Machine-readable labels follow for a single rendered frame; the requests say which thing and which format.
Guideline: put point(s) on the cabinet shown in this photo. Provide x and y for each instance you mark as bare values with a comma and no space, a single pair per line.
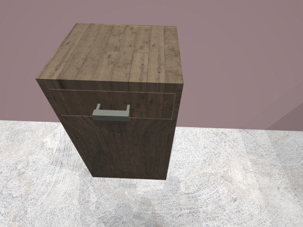
113,57

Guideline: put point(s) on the handle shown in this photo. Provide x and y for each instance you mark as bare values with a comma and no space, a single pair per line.
111,115

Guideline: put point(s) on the drawer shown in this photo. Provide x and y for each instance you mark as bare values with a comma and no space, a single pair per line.
142,104

